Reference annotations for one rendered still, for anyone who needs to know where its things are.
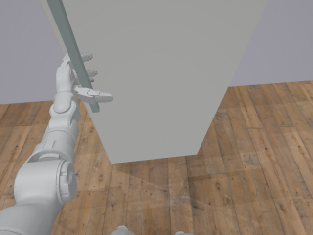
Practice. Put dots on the robot left forearm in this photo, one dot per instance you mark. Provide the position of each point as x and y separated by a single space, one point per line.
60 137

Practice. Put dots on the left robot upper arm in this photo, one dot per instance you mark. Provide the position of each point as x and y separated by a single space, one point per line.
42 188

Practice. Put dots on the left robot shin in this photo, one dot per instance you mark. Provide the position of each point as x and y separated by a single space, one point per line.
121 227

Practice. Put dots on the handle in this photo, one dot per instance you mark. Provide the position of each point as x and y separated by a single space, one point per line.
60 16

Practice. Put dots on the robot left hand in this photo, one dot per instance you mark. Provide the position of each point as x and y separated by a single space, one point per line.
66 80

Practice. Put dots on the fridge door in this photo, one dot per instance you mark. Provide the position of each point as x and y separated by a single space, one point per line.
167 64

